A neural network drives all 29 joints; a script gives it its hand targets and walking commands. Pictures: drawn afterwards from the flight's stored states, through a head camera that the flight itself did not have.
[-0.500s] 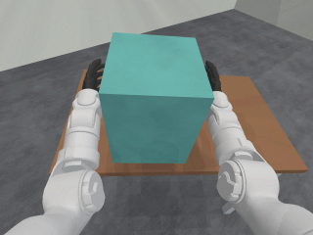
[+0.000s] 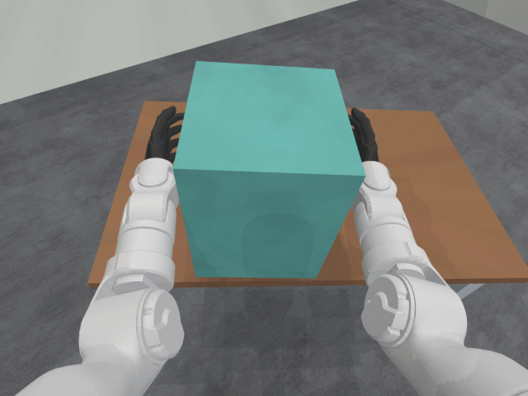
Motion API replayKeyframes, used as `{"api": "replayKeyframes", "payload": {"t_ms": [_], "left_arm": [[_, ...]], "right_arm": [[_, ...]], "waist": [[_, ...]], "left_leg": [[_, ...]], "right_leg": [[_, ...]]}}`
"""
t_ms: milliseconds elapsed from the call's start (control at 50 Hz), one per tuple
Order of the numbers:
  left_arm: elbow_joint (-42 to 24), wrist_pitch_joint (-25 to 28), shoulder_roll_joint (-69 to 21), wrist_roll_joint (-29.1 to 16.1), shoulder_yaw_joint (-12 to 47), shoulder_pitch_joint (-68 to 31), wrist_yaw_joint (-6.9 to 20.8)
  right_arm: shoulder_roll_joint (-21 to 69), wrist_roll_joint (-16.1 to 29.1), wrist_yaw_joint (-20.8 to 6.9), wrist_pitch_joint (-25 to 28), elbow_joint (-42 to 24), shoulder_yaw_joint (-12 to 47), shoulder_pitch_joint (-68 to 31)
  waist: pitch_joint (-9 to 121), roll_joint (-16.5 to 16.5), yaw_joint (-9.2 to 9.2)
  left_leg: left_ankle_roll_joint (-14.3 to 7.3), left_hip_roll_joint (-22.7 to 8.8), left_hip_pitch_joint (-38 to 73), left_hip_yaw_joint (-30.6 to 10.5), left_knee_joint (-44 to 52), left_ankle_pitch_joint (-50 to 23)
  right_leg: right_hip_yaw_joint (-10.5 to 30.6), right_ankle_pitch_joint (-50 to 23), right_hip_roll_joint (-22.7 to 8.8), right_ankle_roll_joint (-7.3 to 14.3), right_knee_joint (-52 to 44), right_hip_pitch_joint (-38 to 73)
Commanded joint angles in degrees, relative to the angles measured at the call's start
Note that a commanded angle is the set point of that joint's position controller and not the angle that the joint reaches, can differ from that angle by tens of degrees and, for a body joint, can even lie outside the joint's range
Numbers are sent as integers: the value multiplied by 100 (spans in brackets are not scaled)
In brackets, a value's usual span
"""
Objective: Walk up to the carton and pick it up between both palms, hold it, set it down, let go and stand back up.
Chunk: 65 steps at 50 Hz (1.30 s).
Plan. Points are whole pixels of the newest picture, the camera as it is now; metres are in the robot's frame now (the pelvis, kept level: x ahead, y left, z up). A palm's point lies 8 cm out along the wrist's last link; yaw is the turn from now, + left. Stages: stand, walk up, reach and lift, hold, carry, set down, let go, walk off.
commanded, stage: set down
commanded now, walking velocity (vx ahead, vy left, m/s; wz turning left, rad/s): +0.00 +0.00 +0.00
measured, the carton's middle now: (261, 179) +0.43 +0.03 +0.07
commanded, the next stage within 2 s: none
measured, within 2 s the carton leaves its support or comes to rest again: rests again in 0.62 s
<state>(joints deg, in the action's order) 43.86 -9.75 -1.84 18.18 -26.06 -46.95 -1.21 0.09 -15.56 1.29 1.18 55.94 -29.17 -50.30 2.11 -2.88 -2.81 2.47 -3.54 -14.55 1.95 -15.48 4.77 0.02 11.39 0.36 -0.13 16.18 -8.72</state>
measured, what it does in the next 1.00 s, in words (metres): stands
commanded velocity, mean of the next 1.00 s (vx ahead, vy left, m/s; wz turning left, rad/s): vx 0.00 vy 0.00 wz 0.00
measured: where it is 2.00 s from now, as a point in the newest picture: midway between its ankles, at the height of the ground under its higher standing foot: outside the picture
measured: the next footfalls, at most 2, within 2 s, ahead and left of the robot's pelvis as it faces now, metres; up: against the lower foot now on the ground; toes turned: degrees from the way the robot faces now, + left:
none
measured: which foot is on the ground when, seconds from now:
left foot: down 0.00-1.00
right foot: down 0.00-1.00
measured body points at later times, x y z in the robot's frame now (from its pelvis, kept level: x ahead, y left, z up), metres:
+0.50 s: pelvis +0.00 +0.00 +0.00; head +0.04 +0.02 +0.45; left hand +0.42 +0.18 +0.09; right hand +0.45 -0.13 +0.10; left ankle +0.03 +0.15 -0.75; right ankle -0.04 -0.12 -0.75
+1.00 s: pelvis +0.00 +0.01 +0.00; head +0.05 +0.02 +0.45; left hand +0.42 +0.18 +0.07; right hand +0.44 -0.13 +0.08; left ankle +0.03 +0.15 -0.75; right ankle -0.04 -0.12 -0.75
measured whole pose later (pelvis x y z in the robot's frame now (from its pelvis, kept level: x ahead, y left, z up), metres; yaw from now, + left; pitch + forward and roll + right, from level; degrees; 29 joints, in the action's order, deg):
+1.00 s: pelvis +0.00 +0.01 +0.00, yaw -1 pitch +9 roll +0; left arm 48.8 0.9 -3.8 20.2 -28.6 -44.7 -2.3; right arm 0.9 -21.9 -1.1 9.2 56.2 -33.5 -47.4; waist 2.8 -1.5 -4.2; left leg 1.9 -3.6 -20.1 3.2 -16.2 4.5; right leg 1.2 10.9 0.2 -0.6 17.4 -15.0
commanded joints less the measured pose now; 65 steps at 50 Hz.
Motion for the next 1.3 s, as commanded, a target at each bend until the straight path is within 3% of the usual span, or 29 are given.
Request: {"api": "replayKeyframes", "payload": {"t_ms": [0,260,320,680,960,1280], "left_arm": [[-197,148,-2724,-138,1494,-3572,468],[-145,372,-2817,-61,1498,-3384,368],[-53,452,-2811,-7,1410,-3278,360],[210,941,-2873,40,1366,-3160,342],[442,1081,-2836,266,1107,-2925,344],[509,1044,-2847,525,901,-2517,381]], "right_arm": [[2816,-115,-781,528,-608,1434,-3748],[2837,-275,-879,725,-461,1356,-3482],[2886,-305,-883,784,-547,1437,-3497],[3027,-614,-858,1085,-327,1321,-3135],[2967,-772,-888,1168,-171,1105,-2940],[2879,-996,-956,1168,-169,815,-2609]], "waist": [[3450,287,-18],[3605,376,-84],[3611,247,-183],[3729,171,-143],[3393,144,-191],[2921,135,-105]], "left_leg": [[-23,349,2207,583,-417,-2046],[1,276,2380,629,-568,-2449],[-45,297,2133,664,-534,-2361],[-84,243,1890,679,-537,-2328],[-111,242,1743,736,-462,-2004],[-129,243,1778,752,-386,-1826]], "right_leg": [[-585,-2499,153,-398,37,165],[-605,-2414,170,-340,32,-153],[-583,-2582,162,-388,104,56],[-567,-2667,109,-410,182,-39],[-576,-2110,106,-366,92,-128],[-619,-1564,114,-326,-54,-324]]}}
